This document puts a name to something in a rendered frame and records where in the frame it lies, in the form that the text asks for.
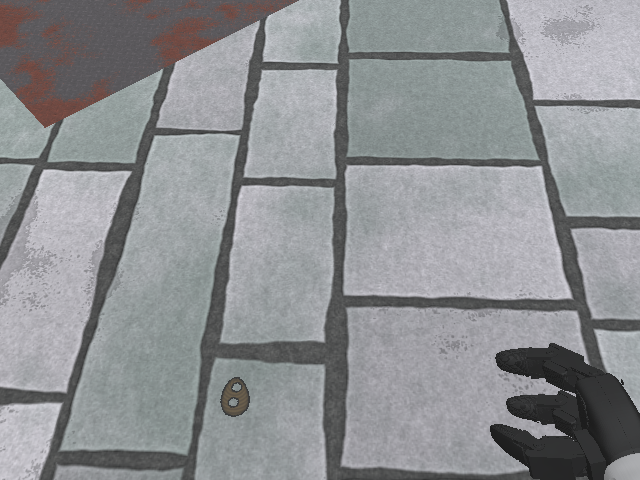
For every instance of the robot right forearm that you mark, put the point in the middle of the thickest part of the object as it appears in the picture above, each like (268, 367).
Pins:
(624, 468)

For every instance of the robot right hand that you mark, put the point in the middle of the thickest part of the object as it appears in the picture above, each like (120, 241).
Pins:
(602, 419)

